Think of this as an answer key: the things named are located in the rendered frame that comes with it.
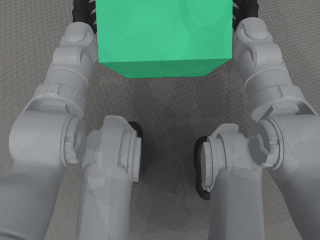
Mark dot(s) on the left robot forearm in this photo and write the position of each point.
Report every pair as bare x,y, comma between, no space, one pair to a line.
68,76

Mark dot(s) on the right robot forearm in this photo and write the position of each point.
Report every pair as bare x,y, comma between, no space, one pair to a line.
264,74

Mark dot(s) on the right robot thigh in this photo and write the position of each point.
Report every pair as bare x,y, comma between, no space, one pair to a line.
236,203

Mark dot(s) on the left robot upper arm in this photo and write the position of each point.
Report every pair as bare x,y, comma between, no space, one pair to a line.
43,145

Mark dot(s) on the right robot upper arm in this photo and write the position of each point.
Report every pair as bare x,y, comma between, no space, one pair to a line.
288,146

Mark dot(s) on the left robot hand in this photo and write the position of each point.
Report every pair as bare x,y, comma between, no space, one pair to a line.
82,13

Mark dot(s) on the robot left foot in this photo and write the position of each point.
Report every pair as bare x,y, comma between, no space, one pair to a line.
138,130

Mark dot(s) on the carton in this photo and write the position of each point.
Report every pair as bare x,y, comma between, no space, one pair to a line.
141,39

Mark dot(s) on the right robot hand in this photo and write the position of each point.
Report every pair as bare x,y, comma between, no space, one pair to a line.
246,9

